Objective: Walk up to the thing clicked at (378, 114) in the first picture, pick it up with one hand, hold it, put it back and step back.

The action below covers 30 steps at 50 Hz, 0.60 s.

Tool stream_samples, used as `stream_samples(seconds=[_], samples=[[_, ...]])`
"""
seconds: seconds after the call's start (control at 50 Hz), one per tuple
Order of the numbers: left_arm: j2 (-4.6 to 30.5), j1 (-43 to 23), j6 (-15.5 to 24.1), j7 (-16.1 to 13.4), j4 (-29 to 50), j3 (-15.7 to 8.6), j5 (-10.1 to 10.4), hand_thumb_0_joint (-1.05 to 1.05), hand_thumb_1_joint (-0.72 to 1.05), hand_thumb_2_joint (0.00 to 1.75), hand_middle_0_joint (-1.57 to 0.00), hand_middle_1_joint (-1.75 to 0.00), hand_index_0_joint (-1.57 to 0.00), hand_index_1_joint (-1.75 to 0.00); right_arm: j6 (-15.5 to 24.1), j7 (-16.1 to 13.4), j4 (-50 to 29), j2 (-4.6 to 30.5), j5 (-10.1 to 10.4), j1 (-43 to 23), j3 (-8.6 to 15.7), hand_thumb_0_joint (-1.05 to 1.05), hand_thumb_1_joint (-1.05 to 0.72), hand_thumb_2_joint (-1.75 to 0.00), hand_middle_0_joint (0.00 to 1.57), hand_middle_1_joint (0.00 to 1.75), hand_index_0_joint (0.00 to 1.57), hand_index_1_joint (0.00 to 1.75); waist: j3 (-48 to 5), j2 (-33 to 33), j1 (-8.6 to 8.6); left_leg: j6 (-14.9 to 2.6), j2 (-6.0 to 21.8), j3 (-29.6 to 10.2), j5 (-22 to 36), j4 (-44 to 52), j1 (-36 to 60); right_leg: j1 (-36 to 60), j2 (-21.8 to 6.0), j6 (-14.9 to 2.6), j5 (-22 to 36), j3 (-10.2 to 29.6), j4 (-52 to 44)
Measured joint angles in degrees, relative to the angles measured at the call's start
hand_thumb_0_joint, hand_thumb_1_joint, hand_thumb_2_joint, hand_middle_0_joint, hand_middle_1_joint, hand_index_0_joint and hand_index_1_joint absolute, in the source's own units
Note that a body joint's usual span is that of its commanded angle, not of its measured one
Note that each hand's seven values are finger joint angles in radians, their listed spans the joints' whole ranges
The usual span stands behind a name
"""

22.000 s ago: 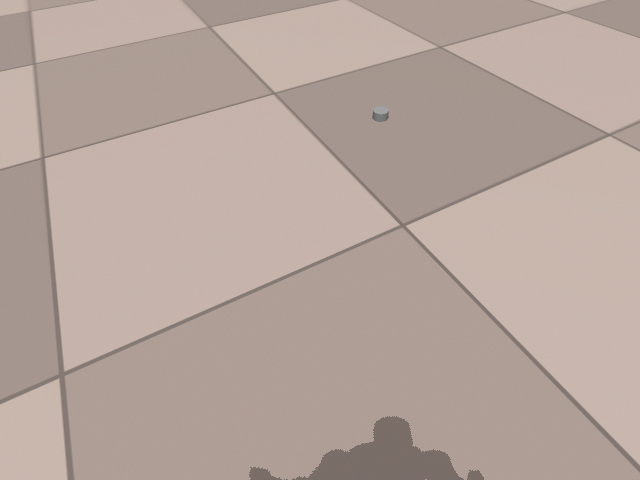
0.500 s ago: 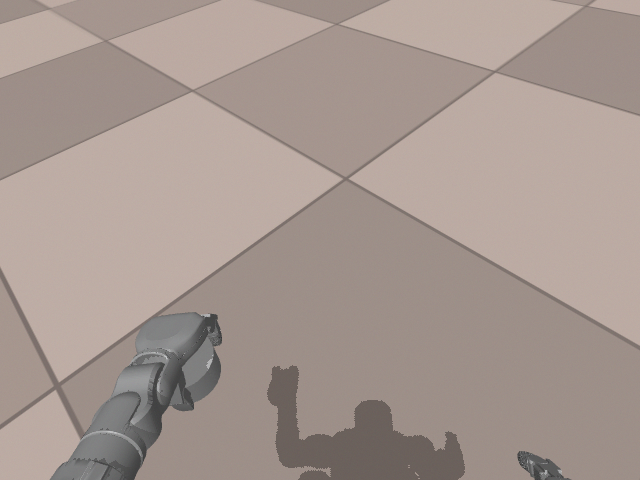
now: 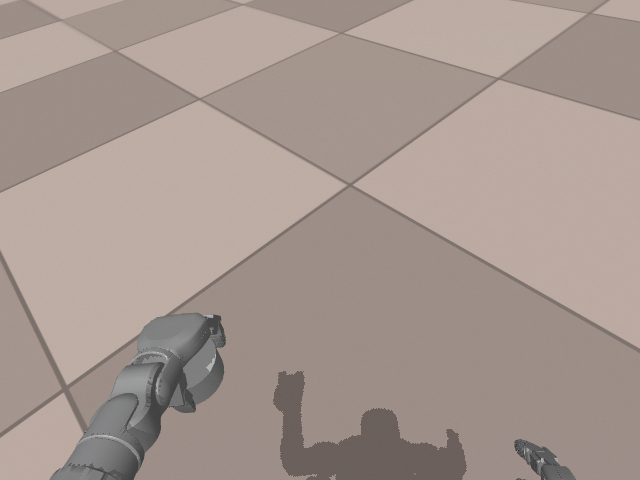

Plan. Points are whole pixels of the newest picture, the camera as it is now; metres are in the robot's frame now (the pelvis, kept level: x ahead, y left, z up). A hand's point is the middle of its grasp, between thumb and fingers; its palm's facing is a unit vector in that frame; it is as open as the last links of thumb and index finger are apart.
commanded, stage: hold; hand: left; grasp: from above
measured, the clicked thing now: (189, 368) +0.31 +0.23 -0.06
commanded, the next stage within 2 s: crouch in 0.84 s
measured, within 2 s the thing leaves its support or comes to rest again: neither
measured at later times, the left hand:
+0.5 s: hand (185, 367) +0.29 +0.22 -0.03, palm faces -0.44 -0.06 -0.89, open 10.8 cm
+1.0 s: hand (188, 367) +0.29 +0.21 -0.03, palm faces -0.44 -0.06 -0.90, open 10.8 cm
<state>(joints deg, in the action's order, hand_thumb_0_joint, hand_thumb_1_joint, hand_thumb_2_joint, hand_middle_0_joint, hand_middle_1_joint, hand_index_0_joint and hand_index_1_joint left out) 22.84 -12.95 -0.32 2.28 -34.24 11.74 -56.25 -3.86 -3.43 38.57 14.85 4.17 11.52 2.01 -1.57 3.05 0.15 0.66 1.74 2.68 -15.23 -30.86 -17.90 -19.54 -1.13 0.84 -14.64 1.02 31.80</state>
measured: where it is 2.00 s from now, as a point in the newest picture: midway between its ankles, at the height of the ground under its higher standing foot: outside the picture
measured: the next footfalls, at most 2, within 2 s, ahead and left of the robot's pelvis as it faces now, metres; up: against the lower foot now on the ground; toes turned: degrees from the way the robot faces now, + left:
none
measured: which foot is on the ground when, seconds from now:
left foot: down 0.00-1.00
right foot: down 0.00-1.00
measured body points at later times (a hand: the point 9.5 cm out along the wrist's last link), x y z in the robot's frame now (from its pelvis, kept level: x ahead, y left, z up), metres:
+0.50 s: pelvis +0.00 +0.00 +0.00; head +0.01 -0.03 +0.45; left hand +0.31 +0.22 +0.02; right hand +0.15 -0.25 -0.11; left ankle +0.01 +0.13 -0.73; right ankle +0.02 -0.13 -0.73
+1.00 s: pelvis +0.00 +0.00 +0.01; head +0.01 -0.03 +0.45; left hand +0.31 +0.22 +0.02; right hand +0.15 -0.26 -0.11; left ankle +0.01 +0.13 -0.73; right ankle +0.02 -0.13 -0.73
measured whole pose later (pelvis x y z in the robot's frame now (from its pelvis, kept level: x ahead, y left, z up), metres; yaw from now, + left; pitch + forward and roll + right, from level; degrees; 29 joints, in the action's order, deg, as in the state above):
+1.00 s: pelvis +0.00 +0.00 +0.01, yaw +0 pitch +1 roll +1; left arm 22.2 -12.5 -0.3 2.1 -34.0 12.1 -56.3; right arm -5.0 -3.8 38.5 14.6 4.4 11.0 1.9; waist -0.8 3.3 0.4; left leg 0.8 1.7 2.8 -13.4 -26.6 -14.1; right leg -16.0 -1.0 0.7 -13.0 1.1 28.0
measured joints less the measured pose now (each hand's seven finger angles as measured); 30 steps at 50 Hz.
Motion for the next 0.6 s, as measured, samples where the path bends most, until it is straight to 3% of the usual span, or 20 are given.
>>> stream_samples(seconds=[0.4,0.6], samples=[[0.14,0.24,0.18,1.45,0.92,-0.04,0.26,0.0,-0.16,0.61,-0.52,-0.69,-0.63,-0.71,-0.36,-0.25,-0.35,-0.2,0.23,-0.43,-0.37,0.01,-0.91,-0.91,0.2,0.3,0.2,0.3,0.64,0.13,0.22,0.05,-0.03,0.15,1.3,2.89,2.65,2.44,0.04,-0.06,1.16,0.11,-2.54],[0.15,0.31,0.52,0.69,0.55,0.0,0.02,0.0,-0.16,0.61,-0.53,-0.69,-0.63,-0.71,-0.62,-0.39,-0.18,-0.25,0.24,-0.65,-0.28,0.01,-0.91,-0.91,0.2,0.3,0.2,0.3,0.9,0.06,0.36,0.07,-0.06,0.12,1.57,3.5,3.13,2.92,0.03,-0.09,1.41,0.08,-3.13]])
